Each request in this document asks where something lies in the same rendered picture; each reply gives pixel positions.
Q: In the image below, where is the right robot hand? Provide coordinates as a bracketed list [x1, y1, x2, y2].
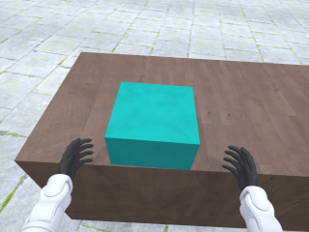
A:
[222, 145, 259, 191]

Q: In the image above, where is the robot left forearm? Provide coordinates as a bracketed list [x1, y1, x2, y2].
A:
[20, 174, 73, 232]

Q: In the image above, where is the left robot hand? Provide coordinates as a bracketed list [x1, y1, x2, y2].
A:
[56, 138, 94, 180]

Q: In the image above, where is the pedestal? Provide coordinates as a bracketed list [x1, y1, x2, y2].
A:
[14, 51, 309, 232]

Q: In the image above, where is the carton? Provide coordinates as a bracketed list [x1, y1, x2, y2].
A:
[104, 81, 200, 170]

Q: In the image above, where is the robot right forearm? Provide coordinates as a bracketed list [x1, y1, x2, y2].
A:
[239, 186, 283, 232]

